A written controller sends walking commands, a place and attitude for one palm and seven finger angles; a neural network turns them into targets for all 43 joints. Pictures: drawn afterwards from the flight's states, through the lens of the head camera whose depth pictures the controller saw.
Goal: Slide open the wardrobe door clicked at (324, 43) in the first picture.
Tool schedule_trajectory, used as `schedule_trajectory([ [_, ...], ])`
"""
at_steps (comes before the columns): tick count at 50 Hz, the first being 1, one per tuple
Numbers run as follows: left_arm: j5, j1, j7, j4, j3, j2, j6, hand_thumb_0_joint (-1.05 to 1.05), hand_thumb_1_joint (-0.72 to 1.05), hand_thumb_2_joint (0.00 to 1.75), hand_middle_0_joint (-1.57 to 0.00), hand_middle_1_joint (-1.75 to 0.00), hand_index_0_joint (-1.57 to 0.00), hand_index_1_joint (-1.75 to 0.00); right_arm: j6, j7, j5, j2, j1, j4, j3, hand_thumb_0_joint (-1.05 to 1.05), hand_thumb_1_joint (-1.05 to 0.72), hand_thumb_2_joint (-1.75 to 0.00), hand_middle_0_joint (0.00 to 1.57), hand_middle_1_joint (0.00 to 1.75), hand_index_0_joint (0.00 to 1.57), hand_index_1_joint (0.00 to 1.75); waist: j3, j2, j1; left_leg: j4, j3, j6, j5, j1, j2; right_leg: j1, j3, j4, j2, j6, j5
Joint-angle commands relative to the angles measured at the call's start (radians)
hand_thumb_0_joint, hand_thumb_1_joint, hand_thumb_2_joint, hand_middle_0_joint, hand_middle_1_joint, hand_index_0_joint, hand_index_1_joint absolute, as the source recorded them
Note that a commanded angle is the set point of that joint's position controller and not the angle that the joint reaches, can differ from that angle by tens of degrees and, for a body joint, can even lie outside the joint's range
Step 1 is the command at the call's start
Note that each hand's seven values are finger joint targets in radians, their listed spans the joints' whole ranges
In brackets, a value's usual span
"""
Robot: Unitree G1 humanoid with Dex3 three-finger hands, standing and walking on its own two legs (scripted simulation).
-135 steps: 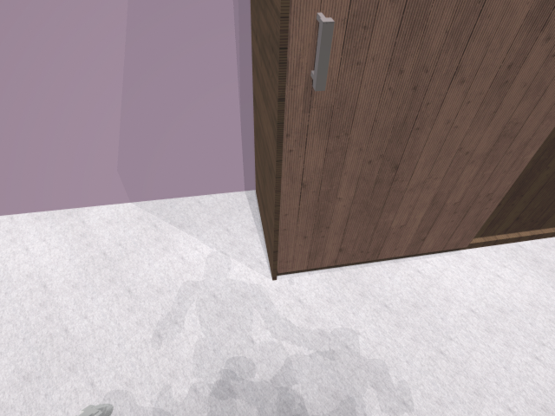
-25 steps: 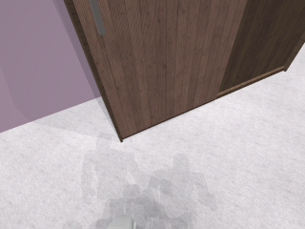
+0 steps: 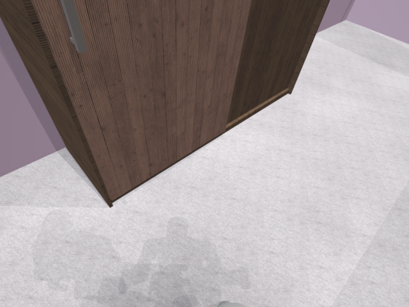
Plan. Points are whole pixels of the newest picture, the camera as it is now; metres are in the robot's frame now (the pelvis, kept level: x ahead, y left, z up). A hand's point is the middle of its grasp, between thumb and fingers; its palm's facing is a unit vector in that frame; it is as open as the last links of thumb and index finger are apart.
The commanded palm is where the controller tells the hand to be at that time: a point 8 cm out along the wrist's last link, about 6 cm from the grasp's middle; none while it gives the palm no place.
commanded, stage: walk to a spot facing it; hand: left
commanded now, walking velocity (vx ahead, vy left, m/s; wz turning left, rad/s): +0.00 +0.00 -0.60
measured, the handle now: (70, 20) +0.72 +0.43 +0.18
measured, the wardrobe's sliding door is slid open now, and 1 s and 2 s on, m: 0.00 0.00 0.00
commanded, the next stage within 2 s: turn to face it in 1.54 s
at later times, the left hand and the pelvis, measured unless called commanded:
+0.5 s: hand out of the picture +0.15 +0.10 -0.16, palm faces -0.32 -0.92 -0.23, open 7.4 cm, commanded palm none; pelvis -0.01 -0.05 -0.01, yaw -19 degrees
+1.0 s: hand (156, 281) +0.21 +0.12 -0.20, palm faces -0.45 -0.88 -0.14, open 7.4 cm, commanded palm none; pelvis +0.18 -0.07 -0.02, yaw -35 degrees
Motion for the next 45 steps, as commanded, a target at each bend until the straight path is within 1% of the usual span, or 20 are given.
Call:
schedule_trajectory([
  [1, 0.010, 0.069, -0.014, -0.048, 0.032, 0.083, -0.010, 0.00, 0.90, 0.90, -0.20, -0.30, -0.20, -0.30, -0.034, -0.016, -0.013, -0.153, -0.138, -0.114, -0.019, 0.00, -0.90, -0.90, 0.20, 0.30, 0.20, 0.30, 0.038, 0.186, 0.065, -0.233, -0.094, 0.080, 0.017, -0.144, 0.253, -0.034, -0.075, 0.429, -0.114, 0.037, 0.028],
  [5, 0.001, -0.048, -0.016, -0.074, 0.009, 0.049, -0.018, 0.00, 0.90, 0.90, -0.20, -0.30, -0.20, -0.30, -0.039, -0.015, -0.013, -0.152, 0.063, -0.053, -0.029, 0.00, -0.90, -0.90, 0.20, 0.30, 0.20, 0.30, 0.037, 0.191, -0.031, -0.161, -0.065, 0.105, 0.215, 0.106, 0.259, -0.160, -0.124, 0.286, -0.152, 0.054, 0.007],
  [10, -0.007, -0.119, -0.016, -0.089, -0.004, 0.033, -0.012, 0.00, 0.90, 0.90, -0.20, -0.30, -0.20, -0.30, -0.039, -0.011, -0.015, -0.177, 0.132, -0.018, -0.043, 0.00, -0.90, -0.90, 0.20, 0.30, 0.20, 0.30, 0.035, 0.246, -0.064, -0.142, -0.037, 0.132, 0.329, 0.140, 0.325, -0.083, -0.167, 0.103, -0.197, 0.053, -0.067],
  [15, -0.010, -0.137, -0.015, -0.094, -0.013, 0.015, -0.024, 0.00, 0.90, 0.90, -0.20, -0.30, -0.20, -0.30, -0.032, 0.001, -0.020, -0.201, 0.122, -0.003, -0.063, 0.00, -0.90, -0.90, 0.20, 0.30, 0.20, 0.30, -0.006, 0.283, -0.070, -0.066, 0.040, 0.122, 0.389, 0.091, 0.359, 0.081, -0.229, -0.078, -0.183, 0.017, -0.112],
  [18, -0.008, -0.055, -0.020, -0.074, -0.007, 0.025, -0.041, 0.00, 0.90, 0.90, -0.20, -0.30, -0.20, -0.30, -0.029, 0.009, -0.020, -0.199, 0.107, 0.007, -0.064, 0.00, -0.90, -0.90, 0.20, 0.30, 0.20, 0.30, -0.086, 0.232, -0.021, 0.041, 0.110, 0.045, 0.070, 0.019, 0.350, 0.297, -0.265, -0.322, -0.157, -0.014, -0.012],
  [19, -0.003, 0.021, -0.014, -0.049, 0.004, 0.071, -0.054, 0.00, 0.90, 0.90, -0.20, -0.30, -0.20, -0.30, -0.026, 0.017, -0.012, -0.170, 0.108, 0.003, -0.059, 0.00, -0.90, -0.90, 0.20, 0.30, 0.20, 0.30, -0.128, 0.107, 0.019, 0.211, 0.177, -0.017, -0.089, -0.119, 0.310, 0.494, -0.199, -0.462, -0.209, -0.042, 0.040],
  [20, 0.006, 0.102, 0.004, -0.023, 0.029, 0.213, -0.071, 0.00, 0.90, 0.90, -0.20, -0.30, -0.20, -0.30, -0.021, 0.028, -0.005, -0.078, 0.102, -0.033, -0.036, 0.00, -0.90, -0.90, 0.20, 0.30, 0.20, 0.30, -0.137, -0.270, 0.062, 0.509, 0.255, -0.088, -0.405, -0.452, 0.172, 0.687, 0.208, -0.592, -0.482, -0.145, -0.073],
  [21, -0.014, 0.168, 0.022, -0.014, 0.037, 0.246, -0.063, 0.00, 0.90, 0.90, -0.20, -0.30, -0.20, -0.30, -0.018, 0.030, -0.020, -0.104, -0.042, -0.090, -0.029, 0.00, -0.90, -0.90, 0.20, 0.30, 0.20, 0.30, -0.077, -0.274, 0.121, 0.660, 0.117, -0.087, -0.417, -0.568, 0.129, 0.592, 0.396, -0.649, -0.567, -0.217, -0.061],
  [22, -0.014, 0.139, 0.029, -0.021, 0.030, 0.217, -0.065, 0.00, 0.90, 0.90, -0.20, -0.30, -0.20, -0.30, -0.019, 0.035, -0.021, -0.120, -0.067, -0.101, -0.038, 0.00, -0.90, -0.90, 0.20, 0.30, 0.20, 0.30, -0.005, -0.146, 0.093, 0.695, 0.041, -0.073, -0.302, -0.599, 0.160, 0.539, 0.306, -0.671, -0.544, -0.234, -0.193],
  [23, -0.014, 0.093, 0.030, -0.028, 0.028, 0.188, -0.076, 0.00, 0.90, 0.90, -0.20, -0.30, -0.20, -0.30, -0.021, 0.042, -0.020, -0.117, -0.081, -0.086, -0.042, 0.00, -0.90, -0.90, 0.20, 0.30, 0.20, 0.30, 0.025, -0.195, 0.074, 0.716, 0.039, -0.072, -0.211, -0.587, 0.171, 0.472, 0.317, -0.695, -0.484, -0.213, -0.266],
  [25, -0.015, 0.035, 0.030, -0.032, 0.005, 0.115, -0.095, 0.00, 0.90, 0.90, -0.20, -0.30, -0.20, -0.30, -0.031, 0.049, -0.029, -0.132, -0.049, -0.047, -0.051, 0.00, -0.90, -0.90, 0.20, 0.30, 0.20, 0.30, 0.062, -0.081, 0.025, 0.698, 0.028, -0.084, -0.086, -0.532, 0.180, 0.411, 0.197, -0.663, -0.425, -0.198, -0.107],
  [27, -0.014, 0.049, 0.025, -0.027, -0.007, 0.093, -0.116, 0.00, 0.90, 0.90, -0.20, -0.30, -0.20, -0.30, -0.033, 0.052, -0.031, -0.103, -0.004, -0.021, -0.048, 0.00, -0.90, -0.90, 0.20, 0.30, 0.20, 0.30, 0.065, -0.049, -0.003, 0.660, 0.054, -0.104, -0.020, -0.491, 0.166, 0.397, 0.106, -0.639, -0.377, -0.185, 0.128],
  [30, -0.011, 0.119, 0.023, 0.002, -0.010, 0.084, -0.134, 0.00, 0.90, 0.90, -0.20, -0.30, -0.20, -0.30, -0.036, 0.054, -0.026, -0.085, -0.011, -0.023, -0.050, 0.00, -0.90, -0.90, 0.20, 0.30, 0.20, 0.30, 0.058, -0.048, 0.000, 0.622, 0.063, -0.115, 0.021, -0.501, 0.150, 0.435, 0.093, -0.624, -0.358, -0.190, 0.282],
  [36, -0.005, 0.175, 0.034, 0.035, -0.016, 0.079, -0.147, 0.00, 0.90, 0.90, -0.20, -0.30, -0.20, -0.30, -0.048, 0.061, -0.020, -0.081, -0.132, -0.078, -0.043, 0.00, -0.90, -0.90, 0.20, 0.30, 0.20, 0.30, 0.090, -0.066, 0.019, 0.517, 0.051, -0.111, 0.062, -0.561, 0.148, 0.483, 0.146, -0.638, -0.374, -0.223, 0.279],
  [39, -0.001, 0.213, 0.042, 0.056, -0.020, 0.071, -0.146, 0.00, 0.90, 0.90, -0.20, -0.30, -0.20, -0.30, -0.057, 0.064, -0.017, -0.064, -0.207, -0.105, -0.035, 0.00, -0.90, -0.90, 0.20, 0.30, 0.20, 0.30, 0.102, -0.063, 0.043, 0.407, 0.065, -0.093, 0.043, -0.510, 0.125, 0.493, 0.158, -0.614, -0.373, -0.219, 0.373],
  [41, 0.003, 0.202, 0.047, 0.062, -0.016, 0.080, -0.143, 0.00, 0.90, 0.90, -0.20, -0.30, -0.20, -0.30, -0.066, 0.064, -0.011, -0.056, -0.211, -0.110, -0.033, 0.00, -0.90, -0.90, 0.20, 0.30, 0.20, 0.30, 0.108, -0.074, 0.035, 0.313, 0.068, -0.076, 0.008, -0.421, 0.110, 0.471, 0.155, -0.587, -0.378, -0.209, 0.421],
  [42, 0.003, 0.190, 0.048, 0.062, -0.013, 0.088, -0.142, 0.00, 0.90, 0.90, -0.20, -0.30, -0.20, -0.30, -0.071, 0.062, -0.008, -0.057, -0.191, -0.106, -0.033, 0.00, -0.90, -0.90, 0.20, 0.30, 0.20, 0.30, 0.096, -0.077, 0.022, 0.261, 0.072, -0.065, -0.009, -0.338, 0.097, 0.443, 0.156, -0.564, -0.375, -0.204, 0.455],
  [43, 0.001, 0.162, 0.046, 0.059, -0.009, 0.098, -0.142, 0.00, 0.90, 0.90, -0.20, -0.30, -0.20, -0.30, -0.077, 0.056, -0.007, -0.068, -0.127, -0.091, -0.035, 0.00, -0.90, -0.90, 0.20, 0.30, 0.20, 0.30, 0.070, -0.081, -0.015, 0.189, 0.092, -0.055, -0.018, -0.224, 0.068, 0.416, 0.133, -0.501, -0.356, -0.192, 0.541],
  [44, -0.004, 0.137, 0.046, 0.057, -0.003, 0.102, -0.144, 0.00, 0.90, 0.90, -0.20, -0.30, -0.20, -0.30, -0.085, 0.043, -0.011, -0.088, 0.001, -0.046, -0.041, 0.00, -0.90, -0.90, 0.20, 0.30, 0.20, 0.30, 0.006, -0.052, -0.074, 0.094, 0.102, -0.043, 0.035, -0.029, 0.040, 0.369, 0.099, -0.365, -0.312, -0.166, 0.633],
  [45, -0.010, 0.141, 0.043, 0.062, 0.000, 0.076, -0.148, 0.00, 0.90, 0.90, -0.20, -0.30, -0.20, -0.30, -0.090, 0.027, -0.014, -0.153, 0.183, 0.009, -0.057, 0.00, -0.90, -0.90, 0.20, 0.30, 0.20, 0.30, -0.109, 0.039, -0.141, 0.051, 0.051, -0.036, 0.069, 0.248, 0.092, 0.271, 0.067, -0.139, -0.249, -0.131, 0.545],
])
